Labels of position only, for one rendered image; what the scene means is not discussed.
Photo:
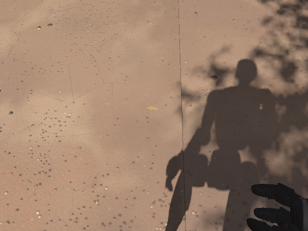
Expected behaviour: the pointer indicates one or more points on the robot right hand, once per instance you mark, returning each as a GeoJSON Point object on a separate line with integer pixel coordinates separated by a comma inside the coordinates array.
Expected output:
{"type": "Point", "coordinates": [294, 220]}

